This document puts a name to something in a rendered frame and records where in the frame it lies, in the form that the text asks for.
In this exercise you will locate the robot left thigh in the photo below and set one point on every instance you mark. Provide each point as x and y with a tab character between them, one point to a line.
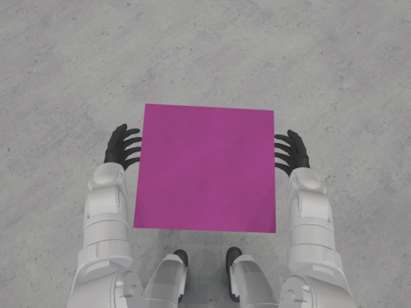
166	285

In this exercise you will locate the robot left hand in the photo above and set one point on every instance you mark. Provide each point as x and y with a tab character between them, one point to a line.
116	147

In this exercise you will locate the right robot shin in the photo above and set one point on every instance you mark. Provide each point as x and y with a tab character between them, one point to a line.
243	258

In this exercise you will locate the carton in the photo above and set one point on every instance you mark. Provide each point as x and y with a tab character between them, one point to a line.
206	168

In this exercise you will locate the right robot upper arm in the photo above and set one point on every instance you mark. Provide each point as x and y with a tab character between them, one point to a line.
302	291

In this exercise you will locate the left robot upper arm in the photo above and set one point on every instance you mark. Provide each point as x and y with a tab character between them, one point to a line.
119	289

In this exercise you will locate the left robot forearm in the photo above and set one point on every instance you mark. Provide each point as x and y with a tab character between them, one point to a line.
106	247

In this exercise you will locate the robot right hand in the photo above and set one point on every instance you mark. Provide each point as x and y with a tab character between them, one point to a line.
297	152

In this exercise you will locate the right robot forearm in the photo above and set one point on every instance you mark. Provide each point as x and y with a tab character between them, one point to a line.
312	244

